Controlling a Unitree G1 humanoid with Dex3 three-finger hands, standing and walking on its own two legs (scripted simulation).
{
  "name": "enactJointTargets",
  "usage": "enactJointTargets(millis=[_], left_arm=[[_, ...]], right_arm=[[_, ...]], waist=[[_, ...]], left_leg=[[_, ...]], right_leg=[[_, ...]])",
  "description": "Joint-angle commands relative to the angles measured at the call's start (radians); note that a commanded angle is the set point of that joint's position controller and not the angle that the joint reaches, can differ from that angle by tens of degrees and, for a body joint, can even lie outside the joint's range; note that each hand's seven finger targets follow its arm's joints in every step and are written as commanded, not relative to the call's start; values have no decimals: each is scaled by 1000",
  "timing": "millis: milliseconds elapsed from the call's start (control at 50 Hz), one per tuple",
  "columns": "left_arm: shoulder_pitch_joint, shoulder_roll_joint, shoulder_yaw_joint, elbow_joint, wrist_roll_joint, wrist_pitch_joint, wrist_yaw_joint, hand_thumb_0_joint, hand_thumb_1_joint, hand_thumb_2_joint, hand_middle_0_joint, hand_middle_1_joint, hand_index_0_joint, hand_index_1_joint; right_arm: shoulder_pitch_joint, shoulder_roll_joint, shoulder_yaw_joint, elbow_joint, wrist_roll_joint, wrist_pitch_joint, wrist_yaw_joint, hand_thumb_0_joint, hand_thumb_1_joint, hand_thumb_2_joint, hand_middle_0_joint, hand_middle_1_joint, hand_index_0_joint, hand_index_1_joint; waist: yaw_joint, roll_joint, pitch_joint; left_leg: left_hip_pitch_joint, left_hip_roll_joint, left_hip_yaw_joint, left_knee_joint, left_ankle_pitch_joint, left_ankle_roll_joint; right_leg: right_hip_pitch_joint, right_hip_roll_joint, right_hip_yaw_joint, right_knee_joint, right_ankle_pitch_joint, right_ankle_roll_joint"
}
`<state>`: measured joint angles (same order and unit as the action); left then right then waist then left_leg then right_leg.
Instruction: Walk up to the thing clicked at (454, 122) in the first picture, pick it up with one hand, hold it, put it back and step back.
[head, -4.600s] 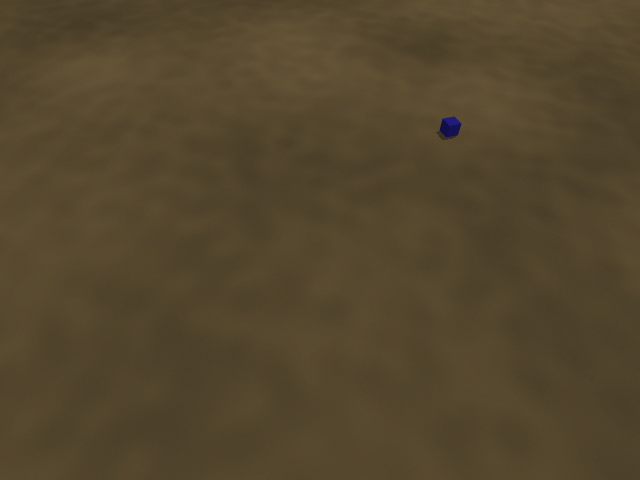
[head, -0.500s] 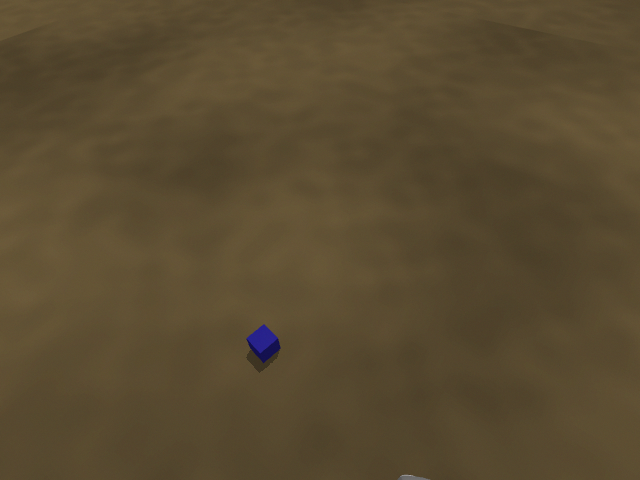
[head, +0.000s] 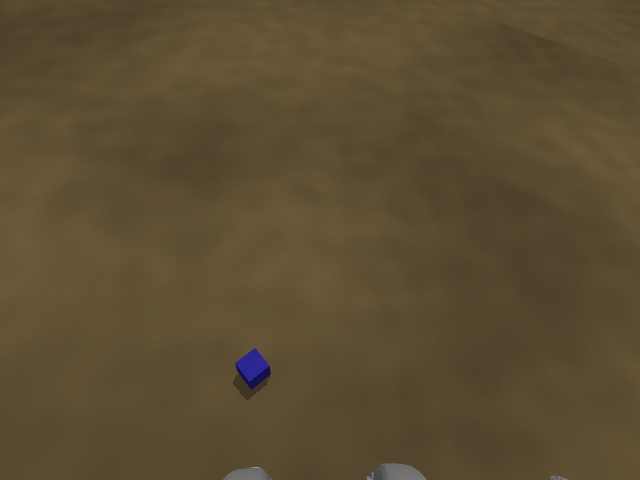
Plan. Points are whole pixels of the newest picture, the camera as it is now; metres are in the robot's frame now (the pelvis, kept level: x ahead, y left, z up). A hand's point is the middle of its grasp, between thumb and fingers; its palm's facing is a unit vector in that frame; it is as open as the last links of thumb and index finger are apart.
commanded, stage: walk up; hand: left
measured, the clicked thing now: (253, 368) +0.50 +0.20 -0.72
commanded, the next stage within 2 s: stand in 1.28 s
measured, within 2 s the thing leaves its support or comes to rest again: neither
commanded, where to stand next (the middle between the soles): +0.12 -0.03 m, yaw -1 degrees
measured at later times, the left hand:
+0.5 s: hand (153, 467) +0.15 +0.23 -0.13, palm faces -0.05 -0.94 -0.34, open 7.4 cm
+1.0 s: hand out of the picture +0.11 +0.24 -0.14, palm faces -0.02 -0.95 -0.32, open 7.4 cm
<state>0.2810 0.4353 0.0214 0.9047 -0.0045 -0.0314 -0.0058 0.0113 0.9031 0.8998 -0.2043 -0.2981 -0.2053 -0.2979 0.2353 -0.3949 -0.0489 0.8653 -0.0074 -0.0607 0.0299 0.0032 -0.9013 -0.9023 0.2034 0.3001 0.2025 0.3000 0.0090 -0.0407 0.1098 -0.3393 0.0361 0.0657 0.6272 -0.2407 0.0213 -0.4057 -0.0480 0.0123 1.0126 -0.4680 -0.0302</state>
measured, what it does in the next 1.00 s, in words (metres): steps on the spot: right foot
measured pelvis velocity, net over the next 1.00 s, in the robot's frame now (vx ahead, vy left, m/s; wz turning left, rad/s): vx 0.04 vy -0.01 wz -0.02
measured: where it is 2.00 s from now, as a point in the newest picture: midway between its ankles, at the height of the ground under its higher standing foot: outside the picture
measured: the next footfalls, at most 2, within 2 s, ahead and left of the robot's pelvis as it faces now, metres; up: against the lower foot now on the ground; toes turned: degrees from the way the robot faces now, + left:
right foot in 0.16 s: +0.11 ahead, -0.15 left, +0.00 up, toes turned -2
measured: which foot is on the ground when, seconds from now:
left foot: down 0.00-1.00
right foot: up 0.00-0.14, down 0.16-1.00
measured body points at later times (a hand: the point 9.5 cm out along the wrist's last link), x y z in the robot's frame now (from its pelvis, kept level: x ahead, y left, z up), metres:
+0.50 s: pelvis +0.03 -0.01 +0.01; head +0.06 -0.02 +0.46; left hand +0.16 +0.28 -0.11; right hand +0.11 -0.31 -0.12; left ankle +0.06 +0.11 -0.72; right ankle +0.07 -0.14 -0.72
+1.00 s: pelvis +0.04 -0.01 +0.02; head +0.05 -0.01 +0.47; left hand +0.11 +0.29 -0.11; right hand +0.12 -0.31 -0.11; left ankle +0.06 +0.11 -0.72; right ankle +0.07 -0.14 -0.72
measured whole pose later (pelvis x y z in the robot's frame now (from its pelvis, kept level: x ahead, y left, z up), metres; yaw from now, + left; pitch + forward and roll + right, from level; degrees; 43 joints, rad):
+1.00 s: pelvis +0.04 -0.01 +0.02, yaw -1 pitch -2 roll +0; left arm 0.08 0.34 0.01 1.19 0.00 0.00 -0.02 0.01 0.90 0.90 -0.20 -0.30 -0.20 -0.30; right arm 0.06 -0.36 0.00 1.18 0.00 -0.02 0.01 0.00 -0.90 -0.90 0.20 0.30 0.20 0.30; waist 0.01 0.00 0.06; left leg -0.14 0.03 0.07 0.33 -0.15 -0.01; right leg -0.16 -0.04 -0.03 0.32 -0.12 0.03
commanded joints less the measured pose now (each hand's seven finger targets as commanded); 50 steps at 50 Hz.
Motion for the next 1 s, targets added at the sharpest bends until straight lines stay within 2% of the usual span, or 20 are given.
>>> enactJointTargets(millis=[0,60,80,100,120,140,160,180,200,220,240,280,320,400,480,580,680,820,900,980], left_arm=[[92,157,54,-2,-2,-9,13,0,900,900,-200,-300,-200,-300],[53,138,54,11,0,-3,18,0,900,900,-200,-300,-200,-300],[50,140,56,21,1,-2,20,0,900,900,-200,-300,-200,-300],[54,143,59,31,5,-5,21,0,900,900,-200,-300,-200,-300],[31,163,63,35,11,-9,22,0,900,900,-200,-300,-200,-300],[-12,200,71,23,18,-15,24,0,900,900,-200,-300,-200,-300],[-77,239,70,0,19,-25,22,0,900,900,-200,-300,-200,-300],[-132,257,63,6,8,-20,20,0,900,900,-200,-300,-200,-300],[-176,228,52,1,8,-18,18,0,900,900,-200,-300,-200,-300],[-191,205,40,14,5,-14,18,0,900,900,-200,-300,-200,-300],[-195,187,34,28,5,-12,18,0,900,900,-200,-300,-200,-300],[-185,170,26,55,5,-8,15,0,900,900,-200,-300,-200,-300],[-216,172,27,77,6,-10,15,0,900,900,-200,-300,-200,-300],[-252,149,20,108,-5,-7,13,0,900,900,-200,-300,-200,-300],[-273,132,17,148,-6,2,8,0,900,900,-200,-300,-200,-300],[-296,124,15,182,-4,7,2,0,900,900,-200,-300,-200,-300],[-298,120,17,205,1,9,-1,0,900,900,-200,-300,-200,-300],[-293,117,18,220,4,7,-1,0,900,900,-200,-300,-200,-300],[-276,120,18,223,7,8,-1,0,900,900,-200,-300,-200,-300],[-267,120,19,227,9,7,-1,0,900,900,-200,-300,-200,-300]], right_arm=[[-14,-256,-56,-58,-2,-10,-33,0,-900,-900,200,300,200,300],[-38,-252,-44,-56,1,-1,-36,0,-900,-900,200,300,200,300],[-55,-251,-42,-55,6,5,-37,0,-900,-900,200,300,200,300],[-69,-247,-38,-54,13,13,-37,0,-900,-900,200,300,200,300],[-88,-220,-27,-53,18,20,-36,0,-900,-900,200,300,200,300],[-72,-184,-14,-49,25,24,-35,0,-900,-900,200,300,200,300],[-44,-148,-5,-34,31,29,-35,0,-900,-900,200,300,200,300],[-67,-178,-15,2,29,39,-43,0,-900,-900,200,300,200,300],[-43,-184,-16,35,26,39,-44,0,-900,-900,200,300,200,300],[-54,-195,-16,54,25,35,-41,0,-900,-900,200,300,200,300],[-73,-202,-14,69,25,32,-37,0,-900,-900,200,300,200,300],[-127,-210,-4,89,22,27,-31,0,-900,-900,200,300,200,300],[-132,-191,6,120,21,27,-29,0,-900,-900,200,300,200,300],[-164,-190,17,178,14,23,-30,0,-900,-900,200,300,200,300],[-205,-193,20,216,10,18,-29,0,-900,-900,200,300,200,300],[-225,-185,23,251,5,16,-30,0,-900,-900,200,300,200,300],[-234,-183,21,263,3,15,-30,0,-900,-900,200,300,200,300],[-231,-181,16,266,4,19,-30,0,-900,-900,200,300,200,300],[-239,-182,16,261,3,24,-28,0,-900,-900,200,300,200,300],[-236,-180,14,257,3,26,-27,0,-900,-900,200,300,200,300]], waist=[[8,225,-111],[8,221,-149],[14,205,-162],[26,184,-183],[31,146,-182],[21,54,-172],[-20,-45,-171],[-20,-85,-156],[-41,-71,-139],[-44,-53,-138],[-35,-53,-134],[-10,-62,-142],[-16,-76,-156],[-8,-9,-163],[3,27,-160],[4,40,-153],[2,55,-145],[-9,43,-159],[-5,41,-134],[-6,29,-142]], left_leg=[[77,223,-194,-203,374,179],[40,236,-172,-127,478,183],[26,227,-161,-90,456,174],[7,211,-149,-45,393,150],[-29,176,-138,-15,278,107],[-82,137,-115,14,142,56],[-58,56,-71,73,-12,7],[56,8,-55,98,-167,4],[119,24,-68,38,-138,5],[137,40,-79,-20,-69,12],[132,68,-100,-60,-20,20],[112,101,-138,-114,7,39],[119,80,-106,-128,38,24],[150,90,-108,-208,84,13],[148,111,-126,-292,81,11],[149,109,-123,-349,56,1],[158,112,-121,-380,41,0],[208,113,-110,-370,76,-3],[200,110,-115,-381,10,-3],[209,108,-115,-379,16,-2]], right_leg=[[-14,-35,-1,-118,70,10],[99,-9,-38,-237,135,12],[140,5,-51,-290,175,11],[205,16,-55,-383,254,3],[239,12,-34,-445,318,-8],[260,-62,68,-485,411,-37],[188,-203,273,-566,397,-95],[48,-266,322,-589,384,-175],[11,-236,278,-564,382,-151],[6,-182,200,-549,371,-98],[23,-141,149,-542,335,-55],[80,-91,110,-547,293,-19],[132,-106,123,-576,319,-23],[179,-106,108,-608,350,-14],[236,-87,78,-639,342,-3],[279,-91,74,-688,351,4],[286,-88,60,-715,348,15],[270,-92,59,-739,359,17],[244,-89,63,-755,313,21],[246,-91,63,-757,329,22]])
